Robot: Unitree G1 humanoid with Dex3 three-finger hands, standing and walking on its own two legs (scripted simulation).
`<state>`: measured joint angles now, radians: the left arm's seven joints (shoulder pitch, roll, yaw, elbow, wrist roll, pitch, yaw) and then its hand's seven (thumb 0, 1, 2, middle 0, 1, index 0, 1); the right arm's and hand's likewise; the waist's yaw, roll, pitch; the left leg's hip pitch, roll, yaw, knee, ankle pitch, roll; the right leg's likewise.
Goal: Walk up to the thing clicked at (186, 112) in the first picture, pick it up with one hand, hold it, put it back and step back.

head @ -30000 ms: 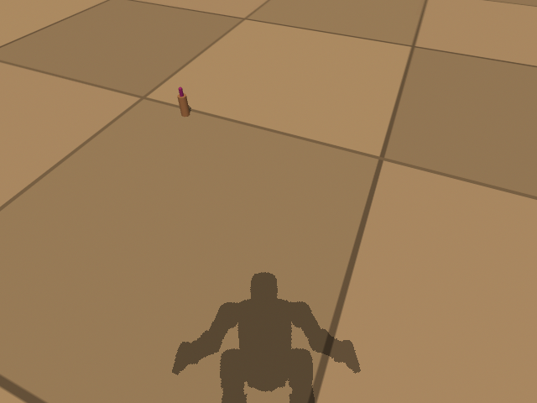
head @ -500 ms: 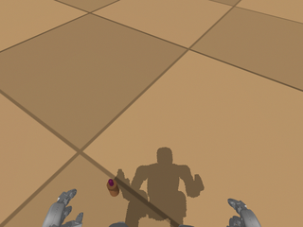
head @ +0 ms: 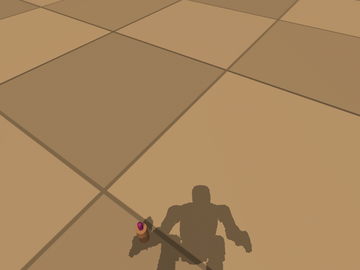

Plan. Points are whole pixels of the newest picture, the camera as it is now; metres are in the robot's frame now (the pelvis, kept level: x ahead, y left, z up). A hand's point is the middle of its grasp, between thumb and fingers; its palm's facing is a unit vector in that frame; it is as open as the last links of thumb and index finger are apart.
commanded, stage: stand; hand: left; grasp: from the side
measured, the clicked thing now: (142, 231) +0.43 +0.20 -0.67
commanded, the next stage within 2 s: step back in 1.54 s
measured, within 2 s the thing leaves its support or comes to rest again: neither
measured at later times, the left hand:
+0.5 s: hand out of the picture +0.05 +0.24 -0.15, palm faces -0.02 -0.94 -0.34, open 7.4 cm
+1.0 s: hand out of the picture +0.09 +0.24 -0.15, palm faces -0.03 -0.94 -0.34, open 7.4 cm
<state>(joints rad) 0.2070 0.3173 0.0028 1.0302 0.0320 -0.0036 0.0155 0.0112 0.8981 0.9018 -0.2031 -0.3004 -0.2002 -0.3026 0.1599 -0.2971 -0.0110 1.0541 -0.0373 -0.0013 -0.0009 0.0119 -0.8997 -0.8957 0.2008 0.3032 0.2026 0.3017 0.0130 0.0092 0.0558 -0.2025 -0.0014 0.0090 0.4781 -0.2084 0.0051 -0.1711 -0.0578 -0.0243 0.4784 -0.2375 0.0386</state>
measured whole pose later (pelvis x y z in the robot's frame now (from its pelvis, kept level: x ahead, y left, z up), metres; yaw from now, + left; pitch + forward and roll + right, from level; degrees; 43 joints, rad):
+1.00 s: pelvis +0.02 -0.01 +0.01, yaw +0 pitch -3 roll +0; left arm 0.11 0.33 0.01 1.16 0.02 -0.01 0.00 0.01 0.90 0.90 -0.20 -0.30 -0.20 -0.30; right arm 0.11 -0.33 0.00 1.16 -0.02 -0.01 0.00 0.01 -0.90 -0.90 0.20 0.30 0.20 0.30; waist 0.00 0.01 0.06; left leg -0.12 0.01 0.01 0.33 -0.16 -0.01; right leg -0.10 -0.05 -0.02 0.34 -0.19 0.03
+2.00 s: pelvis -0.04 -0.03 -0.02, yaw -1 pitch -2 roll +2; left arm 0.12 0.35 0.06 0.96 0.04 0.03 0.00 0.01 0.90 0.90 -0.20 -0.30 -0.20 -0.30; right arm 0.05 -0.41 -0.06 0.98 -0.01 0.08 0.01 0.01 -0.90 -0.90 0.20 0.30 0.20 0.30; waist 0.02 0.02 0.18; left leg -0.47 -0.09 -0.09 1.03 -0.48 0.02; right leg -0.37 -0.04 0.00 0.66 -0.26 -0.02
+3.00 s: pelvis -0.24 +0.05 -0.02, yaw -1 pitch -3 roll +2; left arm 0.09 0.39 0.07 0.74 0.03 0.06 0.01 0.01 0.90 0.90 -0.20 -0.30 -0.20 -0.30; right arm 0.13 -0.37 -0.04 0.89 -0.03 0.03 -0.02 0.01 -0.90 -0.90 0.20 0.30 0.20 0.30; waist 0.02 -0.07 0.22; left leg -0.25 -0.07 -0.01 0.65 -0.34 0.01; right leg -0.42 -0.03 0.09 0.74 -0.30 0.00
